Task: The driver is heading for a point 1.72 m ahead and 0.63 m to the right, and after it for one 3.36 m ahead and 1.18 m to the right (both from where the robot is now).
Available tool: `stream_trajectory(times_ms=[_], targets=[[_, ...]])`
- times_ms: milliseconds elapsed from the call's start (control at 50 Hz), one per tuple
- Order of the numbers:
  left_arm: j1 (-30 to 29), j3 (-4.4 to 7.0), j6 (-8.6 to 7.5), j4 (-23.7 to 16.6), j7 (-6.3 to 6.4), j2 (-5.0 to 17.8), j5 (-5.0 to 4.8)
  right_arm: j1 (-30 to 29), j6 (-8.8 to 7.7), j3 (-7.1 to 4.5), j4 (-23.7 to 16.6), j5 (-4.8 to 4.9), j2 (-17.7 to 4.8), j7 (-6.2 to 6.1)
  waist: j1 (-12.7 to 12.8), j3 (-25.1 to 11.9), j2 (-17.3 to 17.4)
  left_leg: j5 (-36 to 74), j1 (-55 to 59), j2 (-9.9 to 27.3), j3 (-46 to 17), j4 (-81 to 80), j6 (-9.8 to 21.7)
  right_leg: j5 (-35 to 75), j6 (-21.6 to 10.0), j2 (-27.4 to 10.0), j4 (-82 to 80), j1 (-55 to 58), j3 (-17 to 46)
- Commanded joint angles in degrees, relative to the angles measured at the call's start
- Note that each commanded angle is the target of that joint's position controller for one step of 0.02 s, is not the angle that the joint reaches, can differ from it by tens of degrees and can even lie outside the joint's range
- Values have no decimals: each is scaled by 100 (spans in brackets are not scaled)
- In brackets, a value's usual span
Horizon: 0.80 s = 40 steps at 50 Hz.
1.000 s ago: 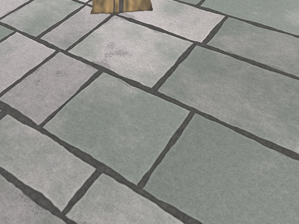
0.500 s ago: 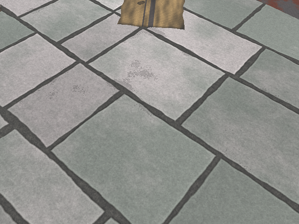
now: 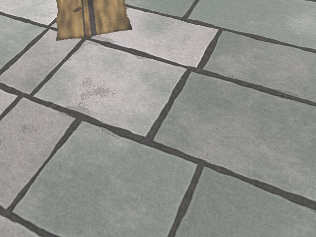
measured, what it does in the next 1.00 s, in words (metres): steps on the spot, turning right: left foot, then right foot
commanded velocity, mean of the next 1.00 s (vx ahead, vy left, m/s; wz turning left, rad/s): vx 0.01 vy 0.00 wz -0.55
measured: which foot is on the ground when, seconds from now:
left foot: up 0.00-0.20, down 0.22-0.68, up 0.70-1.00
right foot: down 0.00-0.24, up 0.26-0.66, down 0.68-1.00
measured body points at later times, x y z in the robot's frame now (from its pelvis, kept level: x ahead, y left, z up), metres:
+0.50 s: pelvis +0.01 +0.05 +0.01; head +0.05 +0.07 +0.46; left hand +0.20 +0.29 -0.12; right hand +0.05 -0.24 -0.09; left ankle +0.03 +0.15 -0.74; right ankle -0.06 -0.06 -0.67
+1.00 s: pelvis -0.01 +0.02 +0.01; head +0.00 -0.02 +0.46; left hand +0.24 +0.18 -0.09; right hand -0.08 -0.27 -0.12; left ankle +0.08 +0.13 -0.69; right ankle -0.06 -0.04 -0.74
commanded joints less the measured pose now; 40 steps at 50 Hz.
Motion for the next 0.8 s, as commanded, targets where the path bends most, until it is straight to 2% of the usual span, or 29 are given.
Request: stream_trajectory(times_ms=[20, 80, 140, 180, 200, 220, 240, 260, 280, 300, 320, 340, 380, 420, 460, 560, 620, 640, 660, 680, 700, 720, 740, 760, 780, 800], targets=[[133, 241, 1, -350, 4, 874, 29, 325, 43, -114, -263, 18, -469, -34, -13, -825, -726, 154, 160, -105, 90, -439, -49, -125, -803, -1346, -910, 556, 1713], [85, 275, 67, -413, -19, 909, 70, 132, 12, -110, -375, 51, -496, -44, 77, -726, -811, 157, 309, -186, 47, -932, -15, -838, -725, -1307, -949, 468, 2063], [-6, 301, 101, -462, -54, 927, 94, 241, -72, -103, -417, 113, -526, -76, 64, -750, -882, -3, 700, -345, 40, -1527, 104, -502, -637, -1306, -806, 484, 2394], [-152, 307, 120, -492, -74, 913, 65, 555, -143, -99, -385, 156, -533, -105, -81, -766, -921, 67, 1213, -472, 54, -2318, 250, -173, -478, -1240, -660, 414, 2590], [-277, 300, 129, -512, -69, 888, 11, 820, -187, -100, -331, 149, -524, -133, -257, -753, -863, 425, 1690, -493, 81, -3102, 332, -289, -283, -1100, -520, 210, 2562], [-295, 259, 116, -551, -46, 749, -50, 994, -233, -149, -302, 102, -719, -179, -322, -708, -568, 544, 2191, -108, -258, -3954, 450, -901, 35, -800, -234, -182, 2362], [-141, 165, 86, -672, -34, 357, -122, 856, -236, -265, -427, -10, -1322, -217, -145, -696, 670, -40, 2524, 1326, -1767, -4640, 900, -2021, 419, -101, 881, -920, 1447], [-94, 229, 59, -644, 14, 583, 17, 295, -206, -330, -580, -77, -1587, -175, -55, -306, 1246, 793, 1888, 2179, -2667, -4801, 1464, -2586, 548, 495, 2197, -1465, 308], [-108, 312, 53, -581, 5, 908, 152, 322, -199, -243, -608, -72, -1189, -143, 2, -355, 633, 1792, 1609, 2102, -2204, -4488, 1642, -2454, 593, 25, 3134, -1132, 409], [52, 331, 73, -464, -33, 866, 130, 89, -208, -150, -647, -15, -865, -119, 177, -355, 393, 2362, 1537, 1708, -1547, -4297, 1507, -2160, 608, -13, 3546, -998, 382], [225, 321, 122, -370, -71, 806, 122, -96, -206, -122, -705, 6, -768, -102, 270, -366, 450, 2760, 1655, 1344, -971, -4161, 1326, -1882, 663, -36, 3924, -1008, 300], [315, 307, 171, -323, -129, 767, 107, -128, -206, -118, -747, 7, -760, -113, 246, -441, 711, 3154, 1886, 1163, -622, -4049, 1267, -1761, 728, -47, 4219, -1133, 199], [154, 261, 219, -375, -203, 714, 45, 147, -196, -133, -737, -12, -767, -103, 40, -506, 749, 3820, 2312, 1078, -258, -3863, 1297, -1719, 876, -130, 4206, -1320, 22], [-187, 206, 243, -515, -238, 634, 13, 526, -191, -185, -651, -1, -854, -104, -203, -528, 751, 3997, 2817, 1216, -224, -3764, 1385, -1749, 971, -228, 3824, -1514, -52], [-380, 161, 272, -606, -265, 568, 9, 741, -188, -242, -586, 1, -956, -95, -341, -555, 833, 4007, 3073, 1370, -205, -3703, 1445, -1862, 996, -322, 3368, -1466, -115], [-528, 66, 284, -781, -296, 473, -59, 597, -182, -337, -582, -31, -1142, 34, -359, -612, 1047, 3933, 2605, 1495, 197, -3513, 1369, -2078, 777, -436, 2033, -341, -553], [-420, 61, 230, -830, -274, 495, -78, 552, -150, -388, -538, 11, -1251, 85, -274, -665, 1079, 3835, 2460, 1564, 322, -3171, 1223, -1816, 581, -379, 1118, 195, -752], [-241, 55, 187, -784, -249, 463, -38, 464, -129, -395, -532, 68, -1256, 87, -104, -692, 933, 3532, 2245, 1495, 500, -2853, 1040, -1288, 489, -327, 406, 613, -802], [-80, 66, 114, -730, -188, 547, 38, 572, -112, -396, -475, 86, -1213, 92, 19, -739, 538, 2840, 1819, 1372, 735, -2349, 712, -539, 405, -357, -396, 1185, -537], [104, 181, 14, -740, -124, 1105, 129, 759, -71, -331, -569, 30, -925, 115, 5, -784, -852, 906, 602, 873, 1206, -941, 296, 139, 152, -1552, -960, 1997, 1210], [300, 364, -15, -823, -125, 1870, 19, 410, 19, -196, -982, -14, -569, 45, 83, -602, -1750, -1442, -608, -88, 970, -136, 37, 2316, -800, -2897, -777, 1793, 2919], [695, 337, -20, -695, -117, 1573, -54, 233, 97, -244, -907, -26, -815, 6, 325, -716, -911, -1378, -573, 103, 329, 616, 36, 3185, -1203, -2763, -450, 1922, 2415], [404, 263, 3, -704, -76, 1349, -53, 265, 104, -226, -875, 59, -759, 12, 158, -565, -1028, -986, -611, 117, 217, 778, 51, 2520, -1215, -2477, -533, 1627, 2086], [-81, 177, 42, -760, -40, 1070, -34, 260, 65, -264, -772, 93, -875, 33, -52, -262, -799, -386, -549, 242, 93, 549, 54, 1791, -902, -1970, -688, 1341, 1658], [-386, 131, 55, -821, 7, 949, -60, 289, 39, -313, -738, 39, -986, 53, -157, -249, -923, -58, -465, 221, 132, 407, 45, 1649, -689, -1660, -693, 1297, 1452], [-403, 104, 60, -825, 16, 886, -53, 448, 36, -324, -633, -16, -1027, 89, -189, -405, -928, 118, -302, 136, 201, 486, 8, 2069, -648, -1507, -629, 1328, 1317]])
Next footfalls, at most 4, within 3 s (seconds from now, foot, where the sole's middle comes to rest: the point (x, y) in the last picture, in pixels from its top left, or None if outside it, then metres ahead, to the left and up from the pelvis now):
0.22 left None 0.07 0.14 -0.77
0.68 right None -0.02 -0.06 -0.77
1.16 left None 0.10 0.09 -0.77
2.26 left None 0.44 -0.18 -0.77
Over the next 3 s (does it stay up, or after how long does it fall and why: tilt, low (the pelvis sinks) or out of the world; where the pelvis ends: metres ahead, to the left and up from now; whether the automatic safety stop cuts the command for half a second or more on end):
stays up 0.40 -0.28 0.00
